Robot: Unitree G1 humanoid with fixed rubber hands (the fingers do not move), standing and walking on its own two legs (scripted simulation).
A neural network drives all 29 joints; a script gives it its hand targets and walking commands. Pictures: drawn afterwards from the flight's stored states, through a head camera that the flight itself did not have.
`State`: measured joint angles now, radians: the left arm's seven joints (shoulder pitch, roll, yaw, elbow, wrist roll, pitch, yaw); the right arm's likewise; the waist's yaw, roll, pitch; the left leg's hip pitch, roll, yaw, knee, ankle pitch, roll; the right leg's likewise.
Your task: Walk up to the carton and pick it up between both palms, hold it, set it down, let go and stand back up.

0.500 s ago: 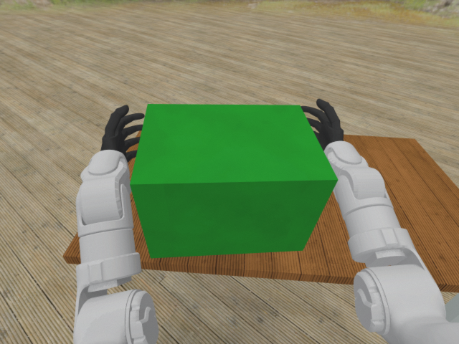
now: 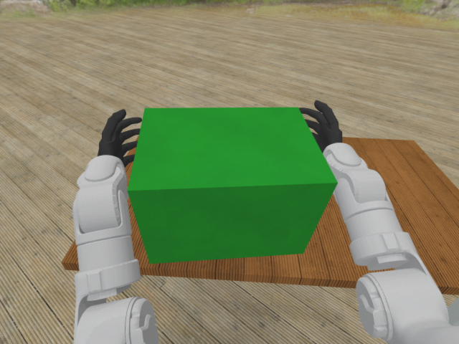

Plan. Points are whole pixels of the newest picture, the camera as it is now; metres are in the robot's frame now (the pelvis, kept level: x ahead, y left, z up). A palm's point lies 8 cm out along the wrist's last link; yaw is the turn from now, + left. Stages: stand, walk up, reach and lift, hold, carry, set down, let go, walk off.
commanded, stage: hold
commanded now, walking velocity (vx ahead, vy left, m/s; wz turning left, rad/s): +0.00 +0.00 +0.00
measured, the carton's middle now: (226, 183) +0.33 +0.00 +0.17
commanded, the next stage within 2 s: none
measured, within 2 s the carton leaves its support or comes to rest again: neither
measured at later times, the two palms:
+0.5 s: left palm (114, 157) +0.35 +0.18 +0.22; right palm (329, 147) +0.35 -0.18 +0.22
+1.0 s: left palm (114, 157) +0.35 +0.18 +0.22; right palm (328, 146) +0.36 -0.17 +0.22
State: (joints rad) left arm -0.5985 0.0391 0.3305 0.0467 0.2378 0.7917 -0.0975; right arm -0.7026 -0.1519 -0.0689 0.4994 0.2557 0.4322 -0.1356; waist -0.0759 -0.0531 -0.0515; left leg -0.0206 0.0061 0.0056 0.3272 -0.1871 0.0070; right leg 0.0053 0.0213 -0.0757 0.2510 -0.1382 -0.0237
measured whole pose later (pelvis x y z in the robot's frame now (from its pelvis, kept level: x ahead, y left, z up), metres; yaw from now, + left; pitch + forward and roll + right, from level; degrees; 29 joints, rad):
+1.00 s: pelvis +0.00 +0.00 +0.00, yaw +0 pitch -6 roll -1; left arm -0.62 0.05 0.33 0.07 0.23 0.78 -0.10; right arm -0.71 -0.14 -0.09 0.51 0.24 0.42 -0.13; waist -0.08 -0.06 -0.05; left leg -0.03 0.01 0.01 0.32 -0.18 0.00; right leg -0.01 0.02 -0.07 0.25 -0.13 -0.03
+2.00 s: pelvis +0.00 +0.00 +0.00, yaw +0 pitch -7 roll -1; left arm -0.60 0.04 0.33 0.06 0.24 0.79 -0.10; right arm -0.70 -0.14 -0.08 0.50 0.25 0.44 -0.14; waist -0.08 -0.06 -0.05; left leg -0.02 0.01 0.00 0.33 -0.19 0.01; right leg 0.01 0.02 -0.07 0.24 -0.13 -0.03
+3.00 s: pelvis +0.00 +0.00 +0.00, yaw +0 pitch -8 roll -1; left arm -0.57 0.03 0.33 0.00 0.24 0.81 -0.10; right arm -0.68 -0.15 -0.06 0.47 0.27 0.45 -0.14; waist -0.09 -0.05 -0.04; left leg 0.00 0.01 0.01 0.33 -0.20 0.01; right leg 0.03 0.02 -0.07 0.25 -0.14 -0.02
